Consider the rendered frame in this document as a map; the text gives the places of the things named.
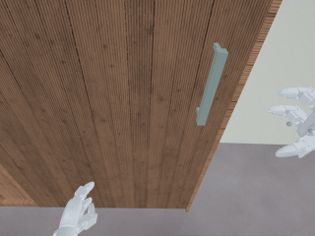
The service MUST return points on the robot right hand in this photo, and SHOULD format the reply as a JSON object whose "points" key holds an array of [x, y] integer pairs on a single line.
{"points": [[306, 142]]}

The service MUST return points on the wardrobe door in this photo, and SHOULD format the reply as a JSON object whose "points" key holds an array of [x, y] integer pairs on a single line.
{"points": [[10, 189], [106, 91]]}

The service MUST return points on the robot left hand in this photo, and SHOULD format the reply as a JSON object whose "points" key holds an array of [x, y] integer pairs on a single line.
{"points": [[73, 214]]}

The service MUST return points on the robot left forearm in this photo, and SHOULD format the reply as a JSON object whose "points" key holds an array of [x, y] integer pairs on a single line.
{"points": [[66, 231]]}

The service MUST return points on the handle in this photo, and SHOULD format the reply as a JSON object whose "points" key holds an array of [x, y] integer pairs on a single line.
{"points": [[212, 83]]}

